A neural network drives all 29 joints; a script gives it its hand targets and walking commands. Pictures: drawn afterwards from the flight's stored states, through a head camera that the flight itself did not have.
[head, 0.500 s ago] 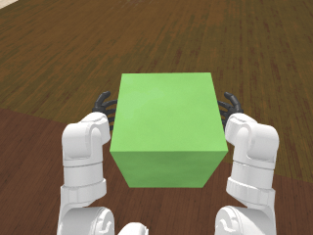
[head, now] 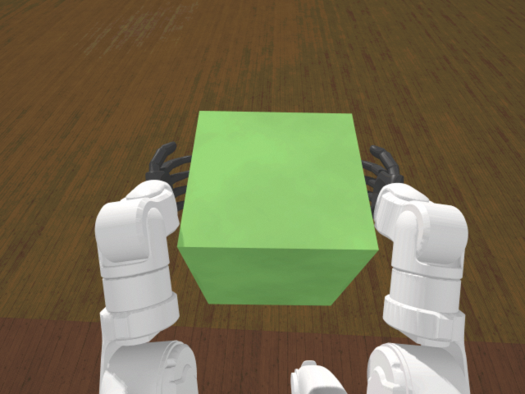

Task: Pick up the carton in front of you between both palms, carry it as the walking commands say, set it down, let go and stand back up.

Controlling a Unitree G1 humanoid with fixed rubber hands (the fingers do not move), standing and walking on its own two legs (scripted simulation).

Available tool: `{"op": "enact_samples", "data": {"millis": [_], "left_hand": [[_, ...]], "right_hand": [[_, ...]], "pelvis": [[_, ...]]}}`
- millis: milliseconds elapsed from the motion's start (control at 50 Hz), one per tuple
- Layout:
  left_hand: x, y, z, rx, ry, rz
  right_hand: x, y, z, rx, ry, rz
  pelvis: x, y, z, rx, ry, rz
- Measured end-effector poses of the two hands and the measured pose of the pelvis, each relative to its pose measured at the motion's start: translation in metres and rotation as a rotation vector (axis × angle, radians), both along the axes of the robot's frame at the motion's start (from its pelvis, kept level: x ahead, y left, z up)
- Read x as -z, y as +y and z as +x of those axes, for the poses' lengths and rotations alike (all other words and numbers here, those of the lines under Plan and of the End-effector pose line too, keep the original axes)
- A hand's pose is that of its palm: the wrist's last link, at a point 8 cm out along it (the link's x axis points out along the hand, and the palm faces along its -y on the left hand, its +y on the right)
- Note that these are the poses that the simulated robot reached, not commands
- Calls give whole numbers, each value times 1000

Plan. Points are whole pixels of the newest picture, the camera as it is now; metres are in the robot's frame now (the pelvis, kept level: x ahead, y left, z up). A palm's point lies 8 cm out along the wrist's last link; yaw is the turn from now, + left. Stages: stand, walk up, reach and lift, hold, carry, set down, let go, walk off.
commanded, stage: carry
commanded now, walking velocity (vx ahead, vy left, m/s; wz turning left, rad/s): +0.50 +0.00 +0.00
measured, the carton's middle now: (272, 219) +0.37 -0.03 +0.08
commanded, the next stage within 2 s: none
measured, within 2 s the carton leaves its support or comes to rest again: neither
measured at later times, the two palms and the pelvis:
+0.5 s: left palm (153, 55) +0.66 +0.16 +0.20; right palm (313, 52) +0.68 -0.14 +0.20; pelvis +0.32 -0.02 +0.03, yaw +2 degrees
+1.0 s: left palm out of the picture +0.98 +0.12 +0.22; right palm out of the picture +0.99 -0.18 +0.22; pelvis +0.63 -0.02 +0.04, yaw +1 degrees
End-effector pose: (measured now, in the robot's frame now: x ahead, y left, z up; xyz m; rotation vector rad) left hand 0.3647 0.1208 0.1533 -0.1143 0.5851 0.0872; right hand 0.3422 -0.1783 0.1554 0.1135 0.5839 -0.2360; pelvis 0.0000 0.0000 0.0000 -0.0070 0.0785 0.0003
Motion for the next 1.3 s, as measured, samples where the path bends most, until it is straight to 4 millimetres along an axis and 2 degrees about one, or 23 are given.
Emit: {"op": "enact_samples", "data": {"millis": [80, 160, 220, 280, 380, 460, 520, 600, 680, 740, 840, 920, 1000, 1060, 1180, 1300], "left_hand": [[-10, 2, 51, -29, -29, 18], [-8, 5, 101, -76, -7, 52], [2, 15, 123, -131, 60, 65], [1, 26, 144, -177, 87, 64], [-24, 37, 201, -204, 15, 47], [-45, 42, 261, -173, -33, 48], [-51, 43, 311, -130, -44, 47], [-42, 37, 374, -42, 10, 43], [-34, 20, 422, 11, 96, 21], [-38, 12, 457, 26, 87, 7], [-58, 6, 518, 13, -1, 2], [-68, 4, 569, -14, -37, 20], [-64, 1, 620, -54, -32, 48], [-50, 5, 647, -90, 35, 69], [-27, 16, 691, -172, 131, 35], [-10, 22, 744, -198, 134, 11]], "right_hand": [[-11, 1, 63, -39, -27, 0], [-4, 4, 131, -104, -6, -2], [5, 15, 172, -163, 58, 3], [3, 27, 206, -183, 83, 29], [-19, 39, 264, -186, 11, 47], [-37, 42, 313, -167, -37, 29], [-44, 43, 352, -138, -49, 4], [-38, 36, 391, -72, 11, -27], [-28, 21, 418, -2, 98, -13], [-35, 13, 447, 32, 89, -14], [-60, 7, 514, 25, 1, -12], [-70, 4, 577, -13, -33, -12], [-61, 1, 644, -69, -29, -11], [-45, 4, 684, -113, 37, 2], [-22, 17, 745, -140, 131, 40], [0, 23, 794, -122, 130, 72]], "pelvis": [[0, -11, 58, -7, 9, -5], [7, -26, 118, -28, -10, -38], [-3, -35, 151, -29, -14, -21], [-17, -38, 180, -28, -10, -6], [-31, -35, 234, -33, -1, 8], [-35, -24, 287, -29, 4, 9], [-29, -11, 335, -24, -1, 14], [-29, 7, 386, 1, -24, 27], [-44, 16, 429, 12, -15, 6], [-54, 18, 459, 16, -6, -2], [-62, 12, 517, 13, 11, -5], [-59, -1, 573, 7, 21, 4], [-43, -19, 634, -16, 7, 5], [-46, -28, 667, -24, 3, 6], [-65, -37, 731, -39, 21, 33], [-72, -30, 811, -43, 32, 42]]}}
